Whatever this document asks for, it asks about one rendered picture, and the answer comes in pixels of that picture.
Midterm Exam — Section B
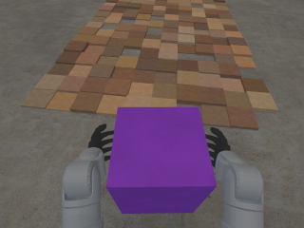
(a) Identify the robot left forearm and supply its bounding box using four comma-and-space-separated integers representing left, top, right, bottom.
59, 147, 106, 228

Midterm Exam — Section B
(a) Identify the robot right forearm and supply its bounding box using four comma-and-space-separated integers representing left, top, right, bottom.
215, 150, 264, 228

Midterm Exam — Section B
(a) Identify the carton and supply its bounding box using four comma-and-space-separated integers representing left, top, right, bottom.
106, 106, 217, 214

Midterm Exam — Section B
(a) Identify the left robot hand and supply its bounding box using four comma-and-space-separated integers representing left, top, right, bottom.
88, 123, 114, 161

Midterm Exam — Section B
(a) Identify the right robot hand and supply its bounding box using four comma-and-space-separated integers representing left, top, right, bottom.
205, 127, 231, 168

